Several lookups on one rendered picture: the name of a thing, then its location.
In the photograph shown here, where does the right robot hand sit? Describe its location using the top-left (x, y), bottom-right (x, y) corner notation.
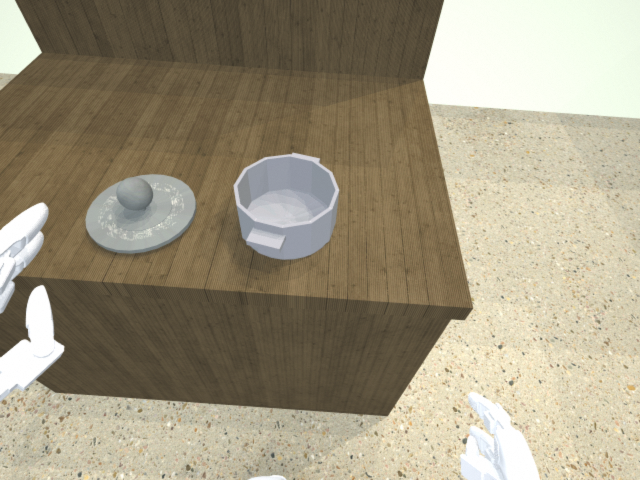
top-left (460, 392), bottom-right (540, 480)

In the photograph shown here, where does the knob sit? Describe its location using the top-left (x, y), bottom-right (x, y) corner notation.
top-left (116, 177), bottom-right (153, 210)

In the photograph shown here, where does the lid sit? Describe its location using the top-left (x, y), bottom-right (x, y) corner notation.
top-left (85, 174), bottom-right (196, 254)

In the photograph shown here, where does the table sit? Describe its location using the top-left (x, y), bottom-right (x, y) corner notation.
top-left (0, 0), bottom-right (473, 416)

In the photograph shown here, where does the pot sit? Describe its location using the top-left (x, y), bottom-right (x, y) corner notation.
top-left (233, 153), bottom-right (339, 260)

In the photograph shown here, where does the left robot hand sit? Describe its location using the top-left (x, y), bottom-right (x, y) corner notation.
top-left (0, 203), bottom-right (64, 402)

